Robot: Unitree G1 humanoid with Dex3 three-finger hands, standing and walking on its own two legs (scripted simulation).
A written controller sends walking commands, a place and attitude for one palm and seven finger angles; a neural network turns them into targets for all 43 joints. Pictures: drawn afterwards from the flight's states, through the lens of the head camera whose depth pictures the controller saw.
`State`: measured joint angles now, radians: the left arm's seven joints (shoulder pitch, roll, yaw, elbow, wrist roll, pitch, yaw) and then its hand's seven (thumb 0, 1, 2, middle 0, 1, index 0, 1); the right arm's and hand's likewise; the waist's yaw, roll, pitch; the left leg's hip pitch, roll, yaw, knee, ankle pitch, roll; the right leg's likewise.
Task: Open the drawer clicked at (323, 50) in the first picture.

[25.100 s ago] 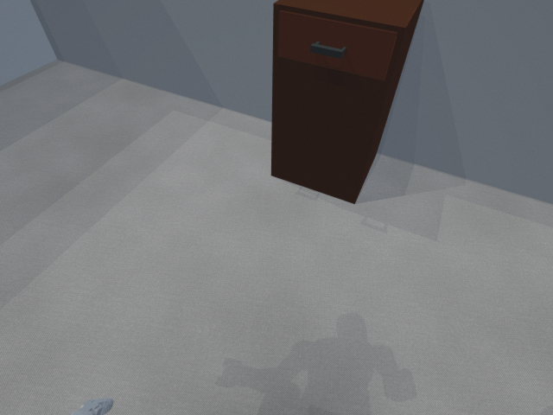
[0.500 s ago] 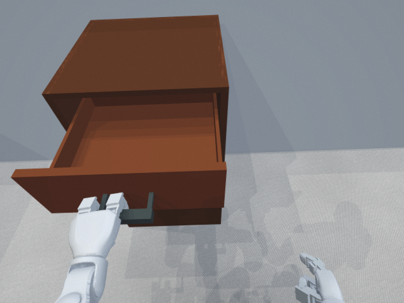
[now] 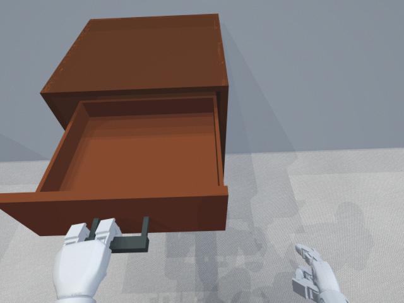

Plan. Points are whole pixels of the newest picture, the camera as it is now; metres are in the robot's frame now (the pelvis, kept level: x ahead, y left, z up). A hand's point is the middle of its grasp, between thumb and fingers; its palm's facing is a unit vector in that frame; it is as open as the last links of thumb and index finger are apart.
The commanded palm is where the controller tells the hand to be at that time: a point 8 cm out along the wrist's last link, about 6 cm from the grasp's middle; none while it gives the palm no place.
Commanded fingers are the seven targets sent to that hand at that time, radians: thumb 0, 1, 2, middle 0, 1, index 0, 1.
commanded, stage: pull the drawer open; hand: left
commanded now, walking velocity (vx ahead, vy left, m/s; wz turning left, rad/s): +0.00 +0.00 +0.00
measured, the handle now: (118, 233) +0.24 +0.19 +0.01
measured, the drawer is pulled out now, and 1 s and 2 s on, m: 0.30 0.30 0.30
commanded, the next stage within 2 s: open the thumb to release the handle in 0.30 s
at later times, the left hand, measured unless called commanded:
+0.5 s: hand (91, 270) +0.18 +0.23 -0.01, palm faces +0.01 -0.05 -1.00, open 5.8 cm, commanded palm +0.15 +0.24 +0.04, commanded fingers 0.00 0.48 0.72 -0.37 -1.30 -0.37 -1.30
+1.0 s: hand (87, 275) +0.17 +0.24 -0.01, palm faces +0.01 -0.09 -1.00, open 13.3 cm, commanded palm +0.14 +0.22 +0.04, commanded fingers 0.00 -0.50 0.30 -0.30 -1.20 -0.30 -1.20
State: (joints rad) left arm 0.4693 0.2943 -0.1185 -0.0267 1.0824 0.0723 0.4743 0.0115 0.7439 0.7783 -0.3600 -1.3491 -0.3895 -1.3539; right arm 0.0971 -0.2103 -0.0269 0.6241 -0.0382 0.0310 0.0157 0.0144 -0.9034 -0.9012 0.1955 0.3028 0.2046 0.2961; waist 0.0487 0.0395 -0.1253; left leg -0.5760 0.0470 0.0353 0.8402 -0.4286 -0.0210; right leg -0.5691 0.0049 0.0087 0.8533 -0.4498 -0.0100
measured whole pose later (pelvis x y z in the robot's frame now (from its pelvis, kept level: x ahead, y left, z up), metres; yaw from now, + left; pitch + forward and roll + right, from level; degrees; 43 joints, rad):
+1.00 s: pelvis -0.02 +0.00 +0.00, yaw +1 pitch +9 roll +0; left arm 0.41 0.31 -0.10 0.01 1.08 0.07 0.48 0.00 -0.39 0.34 -0.33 -1.21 -0.31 -1.21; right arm 0.08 -0.22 -0.03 0.63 -0.04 0.03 -0.03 0.01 -0.90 -0.90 0.20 0.30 0.21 0.30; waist 0.06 0.04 -0.11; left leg -0.60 0.04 0.01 0.86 -0.41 -0.02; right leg -0.58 0.00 -0.01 0.87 -0.44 -0.01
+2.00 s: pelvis +0.00 +0.00 +0.03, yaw +1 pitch +2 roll +1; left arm 0.40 0.37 -0.14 -0.25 1.00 0.15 0.27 0.00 -0.49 0.30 -0.32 -1.20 -0.37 -1.23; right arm 0.05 -0.21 0.01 0.64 -0.01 0.05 -0.02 0.01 -0.90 -0.90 0.20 0.30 0.20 0.30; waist 0.11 0.08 -0.06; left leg -0.32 0.03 0.02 0.61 -0.33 -0.02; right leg -0.31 0.00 -0.01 0.63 -0.36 -0.01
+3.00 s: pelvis -0.01 +0.00 +0.04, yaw +2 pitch -3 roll +0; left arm 0.37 0.48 -0.03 -0.43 0.89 0.15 0.07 0.00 -0.50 0.30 -0.32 -1.20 -0.32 -1.21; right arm 0.04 -0.24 0.03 0.64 0.02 0.08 0.00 0.02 -0.90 -0.90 0.19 0.30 0.20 0.30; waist 0.12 0.11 0.01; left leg -0.17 0.03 0.01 0.45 -0.24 -0.02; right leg -0.15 -0.01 -0.02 0.46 -0.26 0.00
